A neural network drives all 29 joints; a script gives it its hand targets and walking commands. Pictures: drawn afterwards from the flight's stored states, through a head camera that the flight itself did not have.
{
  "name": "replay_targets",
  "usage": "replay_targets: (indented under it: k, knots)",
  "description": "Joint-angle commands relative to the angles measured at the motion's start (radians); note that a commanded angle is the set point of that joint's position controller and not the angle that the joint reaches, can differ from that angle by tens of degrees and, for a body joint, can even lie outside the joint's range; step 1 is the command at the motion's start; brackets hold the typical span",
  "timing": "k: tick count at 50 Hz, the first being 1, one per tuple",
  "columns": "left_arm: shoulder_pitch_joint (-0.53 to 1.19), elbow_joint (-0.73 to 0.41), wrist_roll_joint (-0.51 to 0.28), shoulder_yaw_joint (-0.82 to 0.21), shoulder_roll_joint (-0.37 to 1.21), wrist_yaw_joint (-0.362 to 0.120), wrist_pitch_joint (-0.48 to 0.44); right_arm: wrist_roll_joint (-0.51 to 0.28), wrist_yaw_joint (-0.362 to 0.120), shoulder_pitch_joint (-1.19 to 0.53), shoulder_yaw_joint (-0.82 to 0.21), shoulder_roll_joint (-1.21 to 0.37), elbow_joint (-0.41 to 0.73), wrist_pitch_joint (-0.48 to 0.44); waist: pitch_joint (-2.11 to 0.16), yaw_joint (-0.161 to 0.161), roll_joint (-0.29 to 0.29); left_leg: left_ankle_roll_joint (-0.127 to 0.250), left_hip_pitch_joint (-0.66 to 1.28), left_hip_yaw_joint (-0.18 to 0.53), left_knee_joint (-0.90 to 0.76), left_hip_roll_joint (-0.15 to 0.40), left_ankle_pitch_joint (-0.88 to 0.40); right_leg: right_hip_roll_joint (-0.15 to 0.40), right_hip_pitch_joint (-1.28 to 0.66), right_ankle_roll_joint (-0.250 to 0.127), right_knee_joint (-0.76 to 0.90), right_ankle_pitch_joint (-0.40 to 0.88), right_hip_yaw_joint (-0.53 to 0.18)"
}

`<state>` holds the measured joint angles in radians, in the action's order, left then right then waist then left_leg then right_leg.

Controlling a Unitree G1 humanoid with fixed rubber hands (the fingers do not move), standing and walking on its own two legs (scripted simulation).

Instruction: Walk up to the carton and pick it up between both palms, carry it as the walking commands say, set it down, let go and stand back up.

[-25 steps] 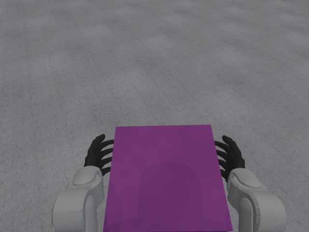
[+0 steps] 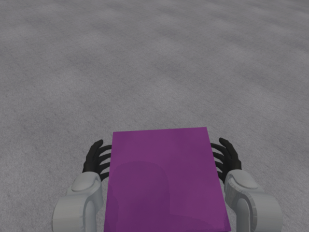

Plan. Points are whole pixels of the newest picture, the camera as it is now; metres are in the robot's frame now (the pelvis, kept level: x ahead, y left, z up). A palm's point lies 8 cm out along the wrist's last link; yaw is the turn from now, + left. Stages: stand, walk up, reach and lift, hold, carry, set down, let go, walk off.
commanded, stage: carry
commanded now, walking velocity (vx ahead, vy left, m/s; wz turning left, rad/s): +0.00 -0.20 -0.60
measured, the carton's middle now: (162, 189) +0.23 +0.00 +0.01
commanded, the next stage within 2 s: none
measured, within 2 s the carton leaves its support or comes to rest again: neither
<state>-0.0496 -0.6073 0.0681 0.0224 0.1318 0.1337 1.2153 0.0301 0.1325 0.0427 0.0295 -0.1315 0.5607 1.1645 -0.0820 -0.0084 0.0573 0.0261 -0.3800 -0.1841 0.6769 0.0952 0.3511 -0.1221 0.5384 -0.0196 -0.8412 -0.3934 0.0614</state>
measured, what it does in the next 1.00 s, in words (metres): steps to the right, turning right: right foot, then left foot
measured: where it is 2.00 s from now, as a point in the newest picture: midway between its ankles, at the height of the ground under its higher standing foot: outside the picture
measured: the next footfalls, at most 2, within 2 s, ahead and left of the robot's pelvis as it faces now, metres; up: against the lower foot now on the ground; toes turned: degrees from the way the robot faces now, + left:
right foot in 0.30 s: +0.01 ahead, -0.29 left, +0.00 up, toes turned -19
left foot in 0.66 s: +0.01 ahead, -0.15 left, +0.00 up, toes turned -12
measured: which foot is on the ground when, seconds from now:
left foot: down 0.00-0.30, up 0.32-0.64, down 0.66-1.00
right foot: up 0.00-0.28, down 0.30-0.66, up 0.68-1.00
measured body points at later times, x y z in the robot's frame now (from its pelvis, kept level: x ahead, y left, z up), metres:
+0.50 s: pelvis -0.05 -0.19 +0.00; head -0.03 -0.19 +0.45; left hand +0.23 -0.12 +0.08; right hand +0.14 -0.41 +0.08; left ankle -0.03 -0.06 -0.65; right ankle -0.03 -0.28 -0.72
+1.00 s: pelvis -0.14 -0.32 +0.00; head -0.14 -0.31 +0.45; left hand +0.15 -0.34 +0.10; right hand -0.03 -0.59 +0.10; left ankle -0.03 -0.14 -0.72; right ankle -0.21 -0.46 -0.72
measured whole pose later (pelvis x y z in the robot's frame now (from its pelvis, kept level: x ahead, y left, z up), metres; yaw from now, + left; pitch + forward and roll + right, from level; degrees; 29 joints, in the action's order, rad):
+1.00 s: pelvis -0.14 -0.32 +0.00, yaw -35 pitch +2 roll -3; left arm 0.00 -0.62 0.06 0.02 0.13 0.14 1.26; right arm 0.05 0.13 0.02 0.04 -0.13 0.61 1.21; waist -0.07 0.01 -0.04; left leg -0.16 -0.33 -0.25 0.65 0.39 0.29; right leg 0.07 0.40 0.04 -0.65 -0.33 0.11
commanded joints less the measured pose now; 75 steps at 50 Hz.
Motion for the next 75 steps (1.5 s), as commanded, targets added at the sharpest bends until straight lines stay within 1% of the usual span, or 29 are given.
replay_targets:
  k: [1, 5, 13, 15, 16, 17, 22, 28, 32, 33, 34, 35, 37, 40, 47, 49, 50, 51, 52, 53, 54, 57, 63, 68, 69, 71, 72, 74, 75]
  knots:
    - [0.400, -0.080, -0.290, -0.662, 0.744, -0.116, -0.002, -0.243, -0.125, -0.280, -0.575, -0.732, 0.077, 0.020, -0.086, 0.022, -0.149, 0.143, 0.180, 0.403, -0.385, 0.483, -0.327, 0.198, 0.183, 0.042, -0.451, -0.090, -0.123]
    - [0.381, -0.061, -0.283, -0.634, 0.731, -0.103, 0.004, -0.263, -0.127, -0.340, -0.576, -0.717, 0.110, 0.032, -0.047, 0.008, -0.250, -0.005, 0.142, 0.049, -0.301, 0.292, -0.437, 0.189, 0.063, 0.080, -0.298, 0.019, -0.001]
    - [0.371, -0.021, -0.277, -0.604, 0.706, -0.087, 0.038, -0.246, -0.108, -0.323, -0.556, -0.688, 0.076, 0.065, -0.135, 0.034, -0.372, -0.078, 0.209, -0.030, -0.151, 0.378, -0.536, 0.149, -0.116, 0.064, 0.217, 0.032, 0.111]
    - [0.345, -0.003, -0.275, -0.585, 0.713, -0.092, 0.037, -0.246, -0.101, -0.330, -0.567, -0.699, 0.071, 0.063, -0.191, -0.002, -0.130, -0.130, 0.064, -0.061, 0.128, 0.285, -0.213, 0.139, -0.344, 0.034, 0.464, 0.223, 0.049]
    - [0.319, 0.017, -0.259, -0.553, 0.686, -0.091, 0.034, -0.245, -0.099, -0.332, -0.585, -0.699, 0.071, 0.066, -0.176, 0.002, 0.170, -0.170, -0.199, -0.078, 0.326, 0.170, 0.304, 0.341, -0.452, -0.029, 0.537, 0.473, -0.249]
    - [0.305, 0.020, -0.266, -0.543, 0.700, -0.096, 0.021, -0.273, -0.107, -0.370, -0.641, -0.711, 0.110, 0.067, -0.176, 0.005, 0.406, -0.184, -0.345, 0.000, 0.488, 0.096, 0.501, 0.465, -0.449, -0.163, 0.450, 0.852, -0.425]
    - [0.343, -0.065, -0.288, -0.589, 0.842, -0.127, -0.045, -0.337, -0.131, -0.421, -0.683, -0.867, 0.142, 0.010, -0.249, 0.014, 0.109, -0.133, -0.275, 0.113, 0.588, 0.095, 0.154, 0.311, -0.412, -0.151, 0.347, 0.652, -0.197]
    - [0.323, -0.101, -0.293, -0.647, 0.773, -0.125, -0.032, -0.268, -0.124, -0.291, -0.620, -0.774, 0.099, 0.013, -0.214, 0.006, 0.066, -0.094, -0.138, 0.096, 0.280, 0.015, 0.126, 0.332, -0.306, -0.180, 0.452, 0.502, -0.362]
    - [0.354, -0.107, -0.300, -0.680, 0.744, -0.114, -0.014, -0.255, -0.124, -0.256, -0.589, -0.750, 0.079, 0.023, -0.212, 0.024, 0.011, -0.045, 0.261, 0.071, -0.172, 0.002, 0.041, 0.222, -0.090, -0.047, 0.463, 0.369, -0.288]
    - [0.369, -0.106, -0.295, -0.681, 0.727, -0.108, -0.006, -0.248, -0.121, -0.243, -0.575, -0.739, 0.061, 0.027, -0.193, 0.040, -0.125, -0.013, 0.429, 0.186, -0.347, 0.138, -0.026, 0.153, 0.054, 0.011, 0.330, 0.228, -0.214]
    - [0.389, -0.108, -0.289, -0.682, 0.719, -0.108, 0.006, -0.227, -0.121, -0.223, -0.552, -0.715, 0.026, 0.028, -0.158, 0.066, -0.511, 0.156, 0.378, 0.601, -0.426, 0.560, -0.139, 0.047, 0.252, 0.078, -0.094, -0.151, -0.081]
    - [0.416, -0.129, -0.282, -0.672, 0.720, -0.108, 0.000, -0.255, -0.127, -0.266, -0.577, -0.720, 0.094, 0.024, -0.101, 0.040, -0.338, 0.203, 0.257, 0.561, -0.417, 0.592, -0.277, 0.150, 0.246, 0.055, -0.304, -0.142, -0.077]
    - [0.389, -0.087, -0.290, -0.667, 0.741, -0.108, 0.003, -0.250, -0.128, -0.287, -0.586, -0.725, 0.103, 0.028, -0.067, 0.021, -0.113, 0.122, 0.161, 0.318, -0.380, 0.440, -0.306, 0.206, 0.161, 0.042, -0.470, -0.024, -0.128]
    - [0.360, -0.071, -0.280, -0.641, 0.720, -0.096, 0.008, -0.266, -0.126, -0.318, -0.580, -0.710, 0.116, 0.037, -0.052, 0.006, -0.228, 0.010, 0.156, 0.065, -0.288, 0.299, -0.470, 0.191, 0.087, 0.070, -0.327, 0.034, -0.022]
    - [0.365, -0.052, -0.272, -0.614, 0.684, -0.078, 0.034, -0.246, -0.110, -0.305, -0.550, -0.665, 0.096, 0.064, -0.093, 0.044, -0.385, -0.043, 0.196, -0.022, -0.206, 0.368, -0.558, 0.159, -0.072, 0.080, 0.087, -0.007, 0.122]
    - [0.342, -0.039, -0.277, -0.608, 0.694, -0.085, 0.036, -0.241, -0.103, -0.311, -0.554, -0.678, 0.095, 0.063, -0.147, 0.024, -0.343, -0.079, 0.192, -0.051, -0.078, 0.357, -0.488, 0.135, -0.169, 0.054, 0.291, 0.087, 0.126]
    - [0.333, -0.031, -0.277, -0.599, 0.696, -0.088, 0.035, -0.238, -0.099, -0.307, -0.558, -0.684, 0.092, 0.063, -0.187, 0.011, -0.197, -0.107, 0.130, -0.066, 0.088, 0.295, -0.300, 0.111, -0.288, 0.042, 0.409, 0.170, 0.081]
    - [0.304, -0.019, -0.269, -0.577, 0.687, -0.091, 0.033, -0.235, -0.096, -0.307, -0.568, -0.679, 0.090, 0.065, -0.168, -0.002, 0.042, -0.125, -0.081, -0.054, 0.265, 0.223, 0.157, 0.217, -0.417, 0.006, 0.496, 0.390, -0.073]
    - [0.294, -0.008, -0.261, -0.556, 0.668, -0.093, 0.028, -0.248, -0.101, -0.323, -0.607, -0.675, 0.117, 0.073, -0.167, 0.010, 0.401, -0.173, -0.364, -0.061, 0.454, 0.083, 0.502, 0.479, -0.471, -0.149, 0.476, 0.794, -0.452]
    - [0.307, -0.033, -0.291, -0.566, 0.709, -0.096, 0.014, -0.270, -0.104, -0.338, -0.631, -0.727, 0.100, 0.065, -0.169, 0.026, 0.280, -0.170, -0.358, 0.077, 0.597, 0.105, 0.488, 0.431, -0.493, -0.163, 0.346, 1.089, -0.345]
    - [0.307, -0.046, -0.294, -0.564, 0.734, -0.103, -0.002, -0.295, -0.114, -0.379, -0.660, -0.761, 0.126, 0.055, -0.229, 0.016, 0.304, -0.144, -0.351, 0.089, 0.617, 0.079, 0.431, 0.427, -0.467, -0.192, 0.351, 0.948, -0.310]
    - [0.329, -0.095, -0.284, -0.595, 0.835, -0.125, -0.046, -0.338, -0.133, -0.419, -0.684, -0.865, 0.162, 0.017, -0.230, 0.017, 0.131, -0.127, -0.235, 0.106, 0.581, 0.083, 0.175, 0.309, -0.356, -0.154, 0.364, 0.534, -0.185]
    - [0.287, -0.104, -0.281, -0.637, 0.760, -0.119, -0.036, -0.278, -0.128, -0.291, -0.629, -0.765, 0.114, 0.012, -0.236, -0.002, 0.046, -0.073, -0.131, 0.100, 0.270, 0.003, 0.167, 0.384, -0.338, -0.200, 0.491, 0.450, -0.379]
    - [0.330, -0.097, -0.279, -0.663, 0.717, -0.108, -0.012, -0.253, -0.127, -0.273, -0.594, -0.736, 0.066, 0.031, -0.202, -0.001, -0.010, -0.028, 0.175, 0.047, -0.163, -0.056, 0.077, 0.319, -0.214, -0.095, 0.536, 0.338, -0.345]
    - [0.338, -0.096, -0.275, -0.658, 0.705, -0.104, -0.006, -0.250, -0.126, -0.277, -0.589, -0.732, 0.059, 0.035, -0.187, 0.002, -0.060, -0.017, 0.263, 0.088, -0.282, -0.009, 0.015, 0.275, -0.156, -0.052, 0.501, 0.278, -0.304]
    - [0.381, -0.105, -0.274, -0.657, 0.692, -0.102, 0.011, -0.231, -0.123, -0.254, -0.566, -0.706, 0.027, 0.041, -0.139, 0.036, -0.313, 0.123, 0.269, 0.444, -0.411, 0.312, 0.062, 0.123, 0.017, 0.051, 0.260, 0.072, -0.165]
    - [0.418, -0.106, -0.275, -0.642, 0.693, -0.102, 0.010, -0.236, -0.124, -0.282, -0.582, -0.713, 0.055, 0.041, -0.112, 0.038, -0.298, 0.177, 0.189, 0.442, -0.437, 0.394, -0.083, 0.122, 0.001, 0.035, 0.094, -0.038, -0.113]
    - [0.403, -0.065, -0.275, -0.619, 0.701, -0.107, 0.016, -0.236, -0.121, -0.326, -0.598, -0.709, 0.081, 0.048, -0.092, 0.021, -0.116, 0.147, 0.068, 0.273, -0.398, 0.309, -0.218, 0.143, -0.111, 0.019, -0.010, -0.010, -0.091]
    - [0.380, -0.041, -0.271, -0.610, 0.695, -0.105, 0.022, -0.235, -0.116, -0.332, -0.593, -0.701, 0.066, 0.054, -0.082, 0.010, -0.117, 0.103, 0.055, 0.209, -0.364, 0.250, -0.267, 0.138, -0.139, 0.008, 0.054, 0.023, -0.074]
